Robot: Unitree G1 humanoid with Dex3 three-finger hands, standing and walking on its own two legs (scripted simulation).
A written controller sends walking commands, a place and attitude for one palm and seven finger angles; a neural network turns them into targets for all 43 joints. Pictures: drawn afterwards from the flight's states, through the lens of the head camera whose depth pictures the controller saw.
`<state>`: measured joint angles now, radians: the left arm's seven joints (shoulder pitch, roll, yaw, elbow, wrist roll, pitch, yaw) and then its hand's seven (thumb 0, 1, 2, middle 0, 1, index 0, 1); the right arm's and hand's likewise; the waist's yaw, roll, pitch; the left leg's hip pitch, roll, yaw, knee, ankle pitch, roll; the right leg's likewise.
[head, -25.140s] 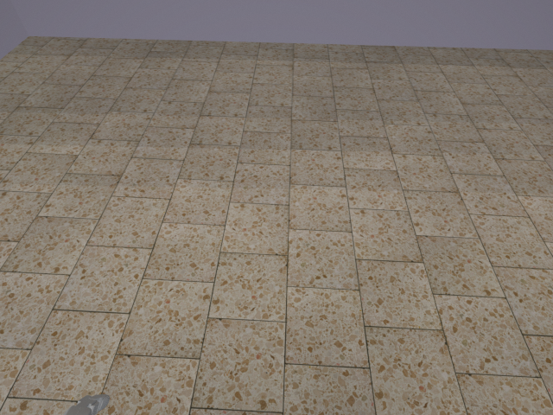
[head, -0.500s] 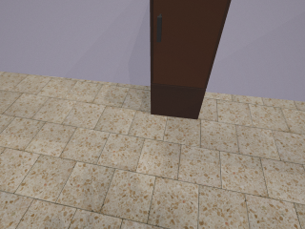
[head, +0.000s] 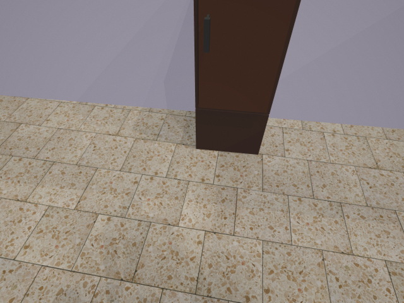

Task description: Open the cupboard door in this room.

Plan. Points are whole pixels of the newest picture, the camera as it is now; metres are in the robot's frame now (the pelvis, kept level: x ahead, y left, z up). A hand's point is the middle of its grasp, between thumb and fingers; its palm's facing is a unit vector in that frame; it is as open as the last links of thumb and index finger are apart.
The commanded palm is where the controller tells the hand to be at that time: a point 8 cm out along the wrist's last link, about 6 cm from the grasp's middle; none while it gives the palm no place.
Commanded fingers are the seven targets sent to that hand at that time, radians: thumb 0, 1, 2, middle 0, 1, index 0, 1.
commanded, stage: walk to a spot facing it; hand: left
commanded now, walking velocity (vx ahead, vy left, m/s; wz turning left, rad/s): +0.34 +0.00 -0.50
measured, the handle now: (207, 33) +1.13 +0.05 +0.03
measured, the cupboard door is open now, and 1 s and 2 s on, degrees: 0 0 0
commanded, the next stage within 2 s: turn to face it in 0.54 s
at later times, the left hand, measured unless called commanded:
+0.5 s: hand out of the picture +0.13 +0.14 -0.17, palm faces -0.10 -0.97 -0.23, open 7.3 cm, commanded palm none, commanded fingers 0.00 0.90 0.90 -0.20 -0.30 -0.20 -0.30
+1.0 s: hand (160, 217) +0.37 +0.15 -0.18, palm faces -0.16 -0.97 -0.20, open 7.3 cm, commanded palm none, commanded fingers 0.00 0.90 0.90 -0.20 -0.30 -0.20 -0.30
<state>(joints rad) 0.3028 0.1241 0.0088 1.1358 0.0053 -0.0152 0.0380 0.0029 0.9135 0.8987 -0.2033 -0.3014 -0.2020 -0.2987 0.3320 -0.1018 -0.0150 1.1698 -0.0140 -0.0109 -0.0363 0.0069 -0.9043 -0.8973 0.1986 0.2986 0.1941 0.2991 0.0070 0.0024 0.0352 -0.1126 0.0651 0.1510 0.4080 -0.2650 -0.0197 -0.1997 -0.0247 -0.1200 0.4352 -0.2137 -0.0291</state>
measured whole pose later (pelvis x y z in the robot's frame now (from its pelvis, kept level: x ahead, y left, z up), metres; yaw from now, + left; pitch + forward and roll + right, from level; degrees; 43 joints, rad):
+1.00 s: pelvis +0.28 -0.02 +0.00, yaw -11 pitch -1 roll +0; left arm 0.16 0.19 0.03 1.07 0.01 -0.01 0.03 0.00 0.91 0.90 -0.20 -0.30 -0.20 -0.30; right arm 0.21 -0.17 -0.05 1.08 -0.02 -0.03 -0.03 -0.02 -0.95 -0.90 0.20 0.30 0.20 0.30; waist -0.01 -0.03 0.08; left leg -0.24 0.00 0.12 0.46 -0.20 0.05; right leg -0.36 -0.09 -0.05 0.80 -0.41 0.05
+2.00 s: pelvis +0.53 -0.09 -0.02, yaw -7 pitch -1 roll +0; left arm 0.13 0.16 0.04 1.02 0.01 -0.06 0.01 0.00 0.92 0.90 -0.20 -0.30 -0.20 -0.30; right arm 0.30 -0.15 -0.05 1.15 -0.01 0.00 -0.01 0.01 -0.90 -0.90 0.20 0.30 0.20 0.30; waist -0.02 0.04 0.11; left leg -0.31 0.07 0.04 1.09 -0.48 -0.01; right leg -0.35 -0.06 -0.16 0.61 -0.24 -0.03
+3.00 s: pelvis +0.48 -0.06 +0.00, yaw -9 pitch -1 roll +2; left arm 0.33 0.14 0.02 1.09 0.01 0.02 0.03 0.00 0.91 0.90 -0.20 -0.30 -0.20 -0.30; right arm 0.35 -0.16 -0.07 1.14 -0.02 0.06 -0.02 0.01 -0.90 -0.90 0.20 0.30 0.19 0.30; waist -0.01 0.00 -0.02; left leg -0.39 -0.01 0.08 0.57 -0.29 -0.01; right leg -0.11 -0.03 -0.09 0.40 -0.27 -0.04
